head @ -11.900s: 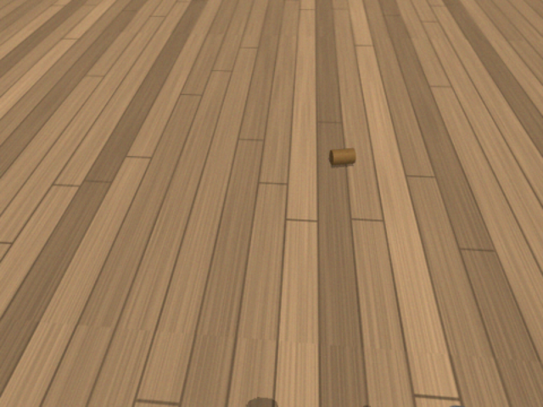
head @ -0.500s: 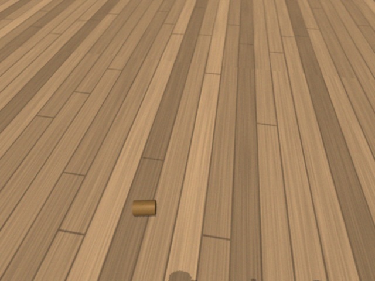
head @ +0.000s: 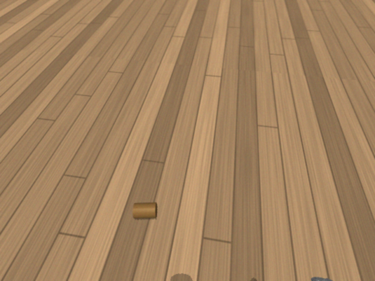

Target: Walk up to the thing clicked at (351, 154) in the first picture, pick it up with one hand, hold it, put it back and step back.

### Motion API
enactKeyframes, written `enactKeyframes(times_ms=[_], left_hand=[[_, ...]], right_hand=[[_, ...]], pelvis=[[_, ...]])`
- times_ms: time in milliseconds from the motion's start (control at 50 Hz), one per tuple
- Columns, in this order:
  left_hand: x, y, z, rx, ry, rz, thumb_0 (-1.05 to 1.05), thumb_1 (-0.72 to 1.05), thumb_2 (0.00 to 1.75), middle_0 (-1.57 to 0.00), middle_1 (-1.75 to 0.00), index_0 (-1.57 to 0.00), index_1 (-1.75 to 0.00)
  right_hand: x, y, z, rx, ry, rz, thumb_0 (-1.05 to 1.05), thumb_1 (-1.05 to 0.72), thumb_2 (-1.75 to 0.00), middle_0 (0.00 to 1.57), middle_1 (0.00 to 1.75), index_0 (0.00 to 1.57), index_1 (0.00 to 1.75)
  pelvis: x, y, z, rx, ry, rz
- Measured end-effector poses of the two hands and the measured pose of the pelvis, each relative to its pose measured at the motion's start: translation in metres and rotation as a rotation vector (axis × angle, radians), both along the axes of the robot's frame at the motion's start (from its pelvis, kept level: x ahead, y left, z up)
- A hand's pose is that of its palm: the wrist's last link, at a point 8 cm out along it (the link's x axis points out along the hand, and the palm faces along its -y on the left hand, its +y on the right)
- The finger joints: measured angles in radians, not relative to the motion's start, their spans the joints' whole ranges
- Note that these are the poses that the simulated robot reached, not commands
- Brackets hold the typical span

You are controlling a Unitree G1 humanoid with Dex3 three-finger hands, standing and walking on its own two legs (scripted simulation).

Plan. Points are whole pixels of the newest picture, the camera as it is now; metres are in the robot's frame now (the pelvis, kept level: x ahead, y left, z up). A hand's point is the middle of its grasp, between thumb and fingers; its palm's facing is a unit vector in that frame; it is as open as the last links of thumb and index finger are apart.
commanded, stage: walk up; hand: left
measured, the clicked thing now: (145, 210) +0.54 +0.25 -0.74
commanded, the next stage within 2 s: none
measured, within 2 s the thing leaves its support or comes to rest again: neither
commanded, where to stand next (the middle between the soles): +0.16 +0.01 m, yaw +0 degrees
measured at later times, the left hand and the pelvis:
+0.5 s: hand out of the picture +0.09 +0.26 -0.14, palm faces -0.01 -0.90 -0.44, open 7.3 cm; pelvis +0.09 -0.02 -0.01, yaw +0 degrees
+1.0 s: hand (87, 265) +0.17 +0.28 -0.17, palm faces -0.04 -0.89 -0.46, open 7.3 cm; pelvis +0.12 -0.01 -0.04, yaw -2 degrees
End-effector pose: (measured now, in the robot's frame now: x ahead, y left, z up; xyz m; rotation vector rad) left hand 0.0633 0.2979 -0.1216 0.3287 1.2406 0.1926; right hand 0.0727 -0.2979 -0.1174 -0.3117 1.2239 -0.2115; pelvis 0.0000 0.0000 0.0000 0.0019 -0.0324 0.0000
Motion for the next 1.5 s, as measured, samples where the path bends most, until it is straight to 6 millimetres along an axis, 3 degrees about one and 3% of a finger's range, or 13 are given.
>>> enactKeyframes(times_ms=[100, 240, 420, 520, 640, 740, 840, 980, 1120, 1220, 1280, 1380, 1500], left_hand=[[0.002, 0.004, 0.001, 0.006, -0.022, -0.004, 0.00, 0.91, 0.90, -0.21, -0.30, -0.21, -0.30], [0.008, -0.001, 0.009, 0.069, -0.016, -0.003, 0.01, 0.91, 0.90, -0.21, -0.30, -0.21, -0.30], [0.003, -0.004, 0.027, 0.100, 0.071, 0.051, 0.01, 0.90, 0.90, -0.21, -0.30, -0.21, -0.30], [0.033, 0.005, 0.014, 0.094, 0.061, 0.056, 0.01, 0.90, 0.90, -0.21, -0.30, -0.21, -0.30], [0.090, 0.015, -0.022, 0.037, 0.009, 0.071, 0.01, 0.91, 0.90, -0.21, -0.30, -0.21, -0.30], [0.132, 0.006, -0.022, -0.014, -0.046, 0.025, 0.01, 0.91, 0.90, -0.21, -0.30, -0.21, -0.30], [0.144, 0.010, -0.017, 0.003, -0.055, -0.002, 0.00, 0.91, 0.90, -0.21, -0.30, -0.21, -0.30], [0.115, 0.018, -0.008, 0.107, -0.010, -0.008, 0.00, 0.91, 0.90, -0.21, -0.30, -0.21, -0.30], [0.077, 0.016, 0.015, 0.140, 0.039, 0.021, 0.01, 0.91, 0.90, -0.21, -0.30, -0.21, -0.30], [0.085, 0.017, 0.020, 0.124, -0.023, 0.018, 0.01, 0.90, 0.90, -0.21, -0.30, -0.21, -0.30], [0.092, 0.021, 0.013, 0.097, -0.084, 0.025, 0.01, 0.90, 0.90, -0.21, -0.30, -0.21, -0.30], [0.093, 0.028, -0.010, 0.034, -0.093, 0.044, 0.00, 0.91, 0.90, -0.21, -0.30, -0.21, -0.30], [0.103, 0.021, -0.011, -0.017, -0.107, 0.033, 0.01, 0.91, 0.90, -0.21, -0.30, -0.21, -0.30]], right_hand=[[0.000, -0.009, -0.002, 0.012, -0.037, -0.008, 0.01, -0.90, -0.90, 0.20, 0.30, 0.20, 0.30], [-0.007, -0.041, -0.017, 0.018, 0.021, -0.033, 0.01, -0.90, -0.90, 0.20, 0.30, 0.20, 0.30], [0.046, -0.045, -0.014, 0.026, 0.030, -0.002, 0.01, -0.90, -0.90, 0.20, 0.30, 0.20, 0.29], [0.090, -0.028, -0.018, 0.020, 0.034, 0.047, 0.01, -0.90, -0.90, 0.20, 0.30, 0.20, 0.29], [0.149, 0.005, -0.021, -0.001, -0.031, 0.089, 0.01, -0.90, -0.90, 0.20, 0.30, 0.20, 0.29], [0.182, 0.023, -0.005, 0.006, -0.133, 0.078, 0.01, -0.90, -0.90, 0.20, 0.30, 0.20, 0.29], [0.203, 0.021, 0.002, 0.005, -0.209, 0.082, 0.01, -0.90, -0.90, 0.20, 0.30, 0.20, 0.30], [0.193, -0.009, -0.018, 0.005, -0.216, 0.058, 0.01, -0.90, -0.90, 0.20, 0.30, 0.20, 0.30], [0.146, -0.017, -0.029, 0.019, -0.076, 0.020, 0.01, -0.90, -0.90, 0.20, 0.30, 0.20, 0.29], [0.103, -0.013, -0.031, 0.011, 0.036, 0.041, 0.01, -0.90, -0.90, 0.20, 0.30, 0.20, 0.29], [0.090, -0.006, -0.030, -0.006, 0.077, 0.069, 0.01, -0.90, -0.90, 0.20, 0.30, 0.20, 0.29], [0.088, 0.011, -0.018, -0.033, 0.004, 0.076, 0.01, -0.90, -0.90, 0.20, 0.30, 0.20, 0.29], [0.098, 0.007, 0.005, -0.056, -0.073, 0.090, 0.01, -0.90, -0.90, 0.20, 0.30, 0.20, 0.30]], pelvis=[[0.008, -0.003, -0.006, 0.009, -0.007, -0.013], [0.030, -0.026, -0.014, 0.000, -0.021, -0.018], [0.073, -0.025, -0.005, -0.006, -0.017, -0.029], [0.098, -0.016, -0.013, -0.024, -0.021, -0.004], [0.126, 0.001, -0.029, -0.002, -0.037, 0.008], [0.133, 0.008, -0.021, -0.018, -0.038, -0.003], [0.134, 0.008, -0.022, -0.012, -0.029, -0.025], [0.121, -0.004, -0.036, -0.010, -0.025, -0.046], [0.111, -0.006, -0.023, 0.029, -0.002, -0.032], [0.105, 0.000, -0.019, 0.016, 0.021, 0.005], [0.104, 0.005, -0.023, 0.010, 0.015, 0.034], [0.100, 0.013, -0.027, 0.044, -0.020, 0.021], [0.106, 0.010, -0.018, 0.004, -0.012, 0.027]])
